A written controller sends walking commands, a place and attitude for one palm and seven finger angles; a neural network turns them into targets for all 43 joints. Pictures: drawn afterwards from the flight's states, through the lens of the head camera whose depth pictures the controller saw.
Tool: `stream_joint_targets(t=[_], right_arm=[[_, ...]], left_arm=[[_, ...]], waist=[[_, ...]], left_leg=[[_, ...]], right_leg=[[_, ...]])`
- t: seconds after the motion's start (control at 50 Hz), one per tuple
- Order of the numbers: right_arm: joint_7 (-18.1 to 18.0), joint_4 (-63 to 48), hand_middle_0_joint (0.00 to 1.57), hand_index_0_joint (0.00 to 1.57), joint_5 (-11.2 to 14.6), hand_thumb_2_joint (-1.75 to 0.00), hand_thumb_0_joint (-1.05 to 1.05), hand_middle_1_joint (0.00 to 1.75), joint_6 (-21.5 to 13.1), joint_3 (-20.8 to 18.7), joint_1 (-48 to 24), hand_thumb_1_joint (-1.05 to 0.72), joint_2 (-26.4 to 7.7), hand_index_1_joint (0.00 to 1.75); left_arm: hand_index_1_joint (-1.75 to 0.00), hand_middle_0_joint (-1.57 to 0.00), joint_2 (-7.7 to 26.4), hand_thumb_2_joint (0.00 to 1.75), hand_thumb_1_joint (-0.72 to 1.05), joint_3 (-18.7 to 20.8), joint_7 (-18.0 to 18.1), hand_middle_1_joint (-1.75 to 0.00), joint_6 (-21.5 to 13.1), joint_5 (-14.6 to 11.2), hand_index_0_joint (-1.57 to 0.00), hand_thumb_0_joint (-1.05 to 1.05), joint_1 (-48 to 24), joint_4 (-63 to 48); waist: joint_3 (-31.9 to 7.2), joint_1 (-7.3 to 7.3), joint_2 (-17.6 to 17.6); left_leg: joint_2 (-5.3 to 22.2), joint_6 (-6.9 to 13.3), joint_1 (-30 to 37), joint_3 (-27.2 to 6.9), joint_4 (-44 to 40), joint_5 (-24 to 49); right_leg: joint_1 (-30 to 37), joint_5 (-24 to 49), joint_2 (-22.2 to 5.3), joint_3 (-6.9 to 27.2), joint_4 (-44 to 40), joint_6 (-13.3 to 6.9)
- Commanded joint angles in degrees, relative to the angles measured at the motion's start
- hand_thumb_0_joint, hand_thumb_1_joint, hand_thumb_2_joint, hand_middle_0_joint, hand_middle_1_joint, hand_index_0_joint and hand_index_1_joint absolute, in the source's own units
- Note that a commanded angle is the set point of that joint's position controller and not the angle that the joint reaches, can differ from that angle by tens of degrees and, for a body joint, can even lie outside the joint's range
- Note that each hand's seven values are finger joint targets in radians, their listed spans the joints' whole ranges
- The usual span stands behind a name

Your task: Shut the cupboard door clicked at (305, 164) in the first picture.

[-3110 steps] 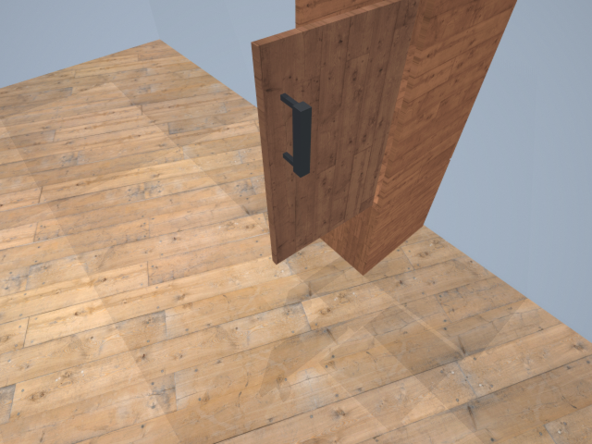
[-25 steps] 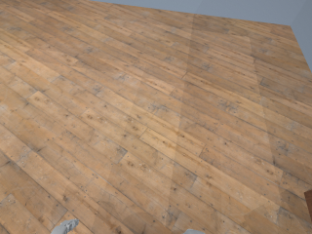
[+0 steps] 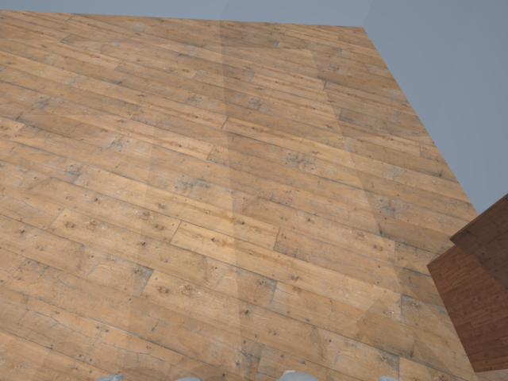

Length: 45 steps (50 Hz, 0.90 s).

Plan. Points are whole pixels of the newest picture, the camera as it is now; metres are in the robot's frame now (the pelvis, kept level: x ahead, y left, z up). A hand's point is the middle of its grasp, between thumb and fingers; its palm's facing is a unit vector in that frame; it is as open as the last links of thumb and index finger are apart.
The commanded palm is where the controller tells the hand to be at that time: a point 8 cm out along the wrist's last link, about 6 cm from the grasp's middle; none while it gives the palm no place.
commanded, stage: turn to face it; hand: left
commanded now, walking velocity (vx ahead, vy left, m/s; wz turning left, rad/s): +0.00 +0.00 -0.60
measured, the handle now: out of the picture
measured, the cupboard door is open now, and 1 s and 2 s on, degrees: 30 30 30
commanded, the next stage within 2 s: take the last steps up to it in 1.40 s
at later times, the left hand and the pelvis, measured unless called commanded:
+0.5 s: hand (184, 363) +0.16 +0.12 -0.15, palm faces -0.30 -0.92 -0.25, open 7.3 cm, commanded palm none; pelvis +0.01 -0.04 +0.01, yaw -18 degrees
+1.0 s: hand (196, 315) +0.24 +0.12 -0.16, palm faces -0.53 -0.82 -0.20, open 7.4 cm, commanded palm none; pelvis +0.05 -0.01 +0.01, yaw -35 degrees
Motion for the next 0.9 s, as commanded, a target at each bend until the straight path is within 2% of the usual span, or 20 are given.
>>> stream_joint_targets(t=[0.0, 0.06, 0.18, 0.22, 0.26, 0.28, 0.3, 0.32, 0.34, 0.38, 0.42, 0.58, 0.62, 0.66, 0.68, 0.7, 0.72, 0.78, 0.82, 0.88], right_arm=[[-1.4, -3.6, 0.20, 0.20, -0.4, -0.90, 0.00, 0.30, -1.4, -3.0, 1.8, -0.90, -12.0, 0.30], [-1.3, -1.6, 0.20, 0.20, -0.1, -0.90, 0.00, 0.30, -1.2, -3.4, 4.9, -0.90, -11.8, 0.30], [-0.4, -0.1, 0.20, 0.20, -0.3, -0.90, 0.00, 0.30, -0.6, -4.5, 5.3, -0.90, -13.2, 0.30], [-0.2, 0.1, 0.20, 0.20, -0.2, -0.90, 0.00, 0.30, -0.4, -4.9, 4.7, -0.90, -13.9, 0.30], [0.1, -0.3, 0.20, 0.20, 0.3, -0.90, 0.00, 0.30, -0.2, -5.1, 3.1, -0.90, -13.8, 0.30], [0.6, -1.3, 0.20, 0.20, 0.9, -0.90, 0.00, 0.30, 0.0, -4.7, 3.2, -0.90, -10.9, 0.30], [0.7, -4.3, 0.20, 0.20, 0.8, -0.90, 0.00, 0.30, 0.3, -3.4, -0.7, -0.90, -6.8, 0.30], [-0.1, -4.6, 0.20, 0.20, 0.8, -0.90, 0.00, 0.30, 1.3, -3.2, -2.9, -0.90, -8.5, 0.30], [-0.4, -4.1, 0.20, 0.20, 0.9, -0.90, 0.00, 0.30, 1.3, -3.4, -3.1, -0.90, -8.3, 0.30], [0.0, -2.1, 0.20, 0.20, 0.7, -0.90, 0.00, 0.30, 1.0, -3.4, -0.9, -0.90, -8.9, 0.30], [0.3, -1.4, 0.20, 0.20, 0.5, -0.90, 0.00, 0.30, 1.1, -3.1, 0.1, -0.90, -8.0, 0.30], [-0.1, -3.5, 0.20, 0.20, 1.1, -0.90, 0.00, 0.30, 0.6, -2.9, -2.8, -0.90, -7.3, 0.30], [-0.3, -3.3, 0.20, 0.20, 1.3, -0.90, 0.00, 0.30, 0.3, -2.8, -0.8, -0.90, -7.2, 0.30], [-0.7, -2.0, 0.20, 0.20, 1.3, -0.90, 0.00, 0.30, -0.2, -2.8, 3.5, -0.90, -7.8, 0.30], [-0.8, -1.5, 0.20, 0.20, 1.1, -0.90, 0.00, 0.30, -0.8, -3.2, 5.5, -0.90, -10.3, 0.30], [-0.8, -1.8, 0.20, 0.20, 0.1, -0.90, 0.00, 0.30, -1.1, -4.1, 6.8, -0.90, -16.0, 0.30], [-1.1, -2.3, 0.20, 0.20, -0.1, -0.90, 0.00, 0.30, -0.8, -4.1, 6.9, -0.90, -17.0, 0.30], [-1.5, -4.2, 0.20, 0.20, -0.2, -0.90, 0.00, 0.30, -1.2, -2.8, 1.0, -0.90, -12.6, 0.30], [-1.5, -3.6, 0.20, 0.20, -0.2, -0.90, 0.00, 0.30, -1.3, -2.8, 1.9, -0.90, -11.6, 0.30], [-1.4, -2.2, 0.20, 0.20, 0.0, -0.90, 0.00, 0.30, -1.2, -3.1, 4.7, -0.90, -11.4, 0.30]], left_arm=[[-0.30, -0.20, 4.1, 0.90, 0.90, 1.8, -0.8, -0.30, -1.4, 0.1, -0.20, 0.00, -1.5, -5.2], [-0.30, -0.20, 2.8, 0.90, 0.90, 1.4, -1.0, -0.30, -0.9, -0.1, -0.20, 0.00, -3.1, -5.5], [-0.30, -0.20, 2.1, 0.90, 0.90, 0.9, -1.1, -0.30, -1.3, 0.2, -0.20, 0.00, -5.0, -6.1], [-0.30, -0.20, 2.3, 0.90, 0.90, 0.8, -1.0, -0.30, -1.6, 0.1, -0.20, 0.00, -3.8, -5.8], [-0.30, -0.20, 4.5, 0.90, 0.90, 1.4, -0.6, -0.30, -2.2, 0.2, -0.20, 0.00, 1.8, -4.2], [-0.30, -0.20, 9.3, 0.90, 0.90, 2.1, 0.1, -0.30, -2.8, 0.7, -0.20, 0.00, 5.1, -3.4], [-0.30, -0.20, 14.3, 0.90, 0.90, 2.9, 0.9, -0.30, -3.3, 0.5, -0.20, 0.00, 7.7, -2.3], [-0.30, -0.20, 14.4, 0.90, 0.90, 3.0, 1.6, -0.30, -3.3, -0.1, -0.20, 0.00, 9.0, -2.1], [-0.30, -0.20, 13.5, 0.90, 0.90, 3.1, 2.1, -0.30, -3.4, 0.1, -0.20, 0.00, 5.6, -2.5], [-0.30, -0.20, 9.5, 0.90, 0.90, 2.0, 2.3, -0.30, -3.3, 0.0, -0.20, 0.00, -1.0, -4.3], [-0.30, -0.20, 8.7, 0.90, 0.90, 1.5, 2.1, -0.30, -3.8, 0.0, -0.20, 0.00, -0.5, -4.6], [-0.30, -0.20, 10.5, 0.90, 0.90, 2.4, 1.9, -0.30, -3.4, 0.6, -0.20, 0.00, 1.8, -3.5], [-0.30, -0.20, 10.8, 0.90, 0.90, 2.6, 1.9, -0.30, -3.1, 0.5, -0.20, 0.00, 0.3, -3.9], [-0.30, -0.20, 9.9, 0.90, 0.90, 2.4, 1.8, -0.30, -2.7, 0.0, -0.20, 0.00, -1.7, -4.2], [-0.30, -0.20, 7.3, 0.90, 0.90, 1.9, 1.7, -0.30, -2.5, -0.4, -0.20, 0.00, -1.6, -4.6], [-0.30, -0.20, 3.8, 0.90, 0.90, 1.3, 1.1, -0.30, -2.2, -0.8, -0.20, 0.00, 0.9, -5.7], [-0.30, -0.20, 5.1, 0.90, 0.90, 1.3, 0.9, -0.30, -2.2, -0.3, -0.20, 0.00, 0.6, -6.0], [-0.30, -0.20, 5.7, 0.90, 0.90, 2.1, -0.2, -0.30, -1.7, 0.2, -0.20, 0.00, -0.3, -4.4], [-0.30, -0.20, 4.3, 0.90, 0.90, 1.9, -0.6, -0.30, -1.3, 0.1, -0.20, 0.00, -0.8, -4.2], [-0.30, -0.20, 3.4, 0.90, 0.90, 1.6, -0.9, -0.30, -1.0, 0.1, -0.20, 0.00, -2.5, -4.7]], waist=[[-6.1, -0.75, 12.3], [-7.7, -1.98, 13.1], [-6.4, -3.12, 15.7], [-7.1, -2.27, 16.1], [-8.1, 0.90, 11.3], [-9.4, 2.51, -0.8], [-7.1, 4.30, -14.2], [-6.8, 4.83, -11.1], [-6.0, 3.05, -13.9], [-6.6, -0.30, -7.9], [-8.6, -0.61, -5.2], [-7.2, 0.62, -4.3], [-7.6, -0.48, -4.7], [-8.4, -2.81, -4.6], [-9.4, -3.33, 3.3], [-10.5, -2.73, 20.2], [-10.1, -3.21, 19.6], [-5.7, -0.55, 13.1], [-6.6, -0.87, 11.4], [-7.0, -2.10, 12.3]], left_leg=[[16.4, 6.3, 11.7, -8.8, -14.7, 26.5], [16.1, 6.5, 15.8, -5.0, -13.4, 29.5], [17.8, 5.8, 13.0, -0.9, -11.4, 24.8], [18.0, 4.5, 11.9, 0.6, -8.9, 23.9], [15.4, 0.6, 6.1, 3.8, -0.8, 18.2], [10.6, -2.8, -2.9, 7.0, 9.2, 7.3], [2.3, -5.4, -16.3, 5.8, 21.7, -20.1], [2.5, -5.1, -17.8, -2.5, 29.5, -19.1], [2.6, -5.2, -20.1, -5.1, 33.1, -16.8], [4.0, -5.9, -18.1, -6.0, 32.6, -8.3], [2.8, -6.5, -14.6, -4.4, 29.2, -5.8], [-0.7, -6.2, -9.4, -4.0, 13.2, -7.7], [-1.6, -5.8, -4.8, -3.8, 6.1, -5.7], [-1.9, -5.2, 5.8, -3.8, -6.9, 3.9], [3.9, -3.7, 12.4, -9.0, -14.6, 7.2], [17.8, 2.3, 19.0, -22.0, -16.4, 18.3], [24.6, 7.5, 16.4, -25.1, -16.7, 22.3], [18.2, 6.7, 10.5, -14.2, -15.2, 27.3], [15.5, 5.8, 13.8, -8.2, -14.0, 31.0], [15.7, 6.3, 16.3, -5.4, -13.5, 31.9]], right_leg=[[-7.2, 1.3, -4.3, -3.1, 13.1, 1.7], [-5.9, 2.2, -4.7, -5.2, 6.9, 2.0], [1.6, 2.9, -3.8, -9.3, -8.2, 0.7], [6.0, 6.1, -3.2, -10.1, -15.1, -0.2], [16.8, 17.6, -3.4, -9.8, -27.9, -1.6], [25.7, 26.1, -12.3, 1.4, -33.3, -4.9], [27.0, 43.0, -24.1, 17.3, -34.8, -11.0], [22.7, 44.2, -25.0, 19.2, -35.7, -13.8], [21.7, 40.0, -23.1, 20.1, -36.0, -14.4], [21.3, 38.2, -17.8, 11.0, -33.7, -12.4], [20.6, 44.5, -15.4, 7.7, -31.9, -11.4], [18.7, 41.5, -15.6, 15.4, -31.2, -13.1], [16.7, 42.2, -14.6, 16.2, -29.3, -12.0], [10.5, 37.5, -11.6, 15.7, -25.5, -8.3], [5.1, 27.8, -6.5, 11.6, -20.3, -5.1], [-4.7, 3.8, 1.4, 3.1, -8.7, -1.5], [-6.3, -8.3, 0.1, -0.7, 3.8, -0.3], [-7.3, -0.9, -3.7, -1.1, 15.6, 1.3], [-7.5, 2.4, -4.0, -2.5, 14.5, 2.1], [-7.0, 3.4, -4.7, -4.5, 10.1, 2.4]])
